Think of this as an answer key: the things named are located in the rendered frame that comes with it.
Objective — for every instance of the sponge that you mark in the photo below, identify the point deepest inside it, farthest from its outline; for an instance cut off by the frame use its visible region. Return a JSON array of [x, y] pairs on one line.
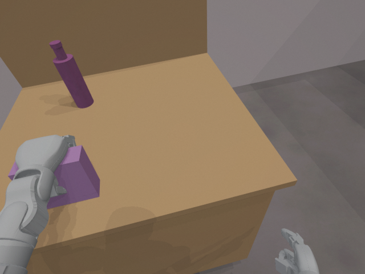
[[76, 174]]

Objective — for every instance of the table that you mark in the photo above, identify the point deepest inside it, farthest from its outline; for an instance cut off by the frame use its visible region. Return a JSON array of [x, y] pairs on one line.
[[186, 173]]

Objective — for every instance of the right robot hand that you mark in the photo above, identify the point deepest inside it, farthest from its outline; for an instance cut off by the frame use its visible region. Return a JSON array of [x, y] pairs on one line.
[[301, 260]]

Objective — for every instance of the left robot hand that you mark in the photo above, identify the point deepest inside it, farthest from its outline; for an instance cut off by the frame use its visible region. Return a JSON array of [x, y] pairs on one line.
[[47, 151]]

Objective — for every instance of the robot left forearm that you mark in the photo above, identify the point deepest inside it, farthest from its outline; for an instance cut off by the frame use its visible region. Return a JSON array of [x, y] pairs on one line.
[[24, 217]]

